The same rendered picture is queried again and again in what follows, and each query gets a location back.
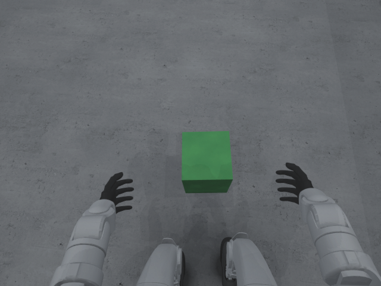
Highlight robot right hand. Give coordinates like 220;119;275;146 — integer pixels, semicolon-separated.
276;163;314;204

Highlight robot right forearm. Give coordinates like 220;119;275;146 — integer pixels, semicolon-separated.
299;188;381;286

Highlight right robot thigh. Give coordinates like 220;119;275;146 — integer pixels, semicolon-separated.
226;238;277;286

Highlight robot left hand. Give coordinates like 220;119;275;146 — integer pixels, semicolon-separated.
100;172;134;214

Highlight robot left forearm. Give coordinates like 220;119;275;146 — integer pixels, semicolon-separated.
49;199;116;286

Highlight carton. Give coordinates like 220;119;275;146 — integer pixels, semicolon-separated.
182;131;233;193

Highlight robot right foot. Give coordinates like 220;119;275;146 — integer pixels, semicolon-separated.
220;237;237;286

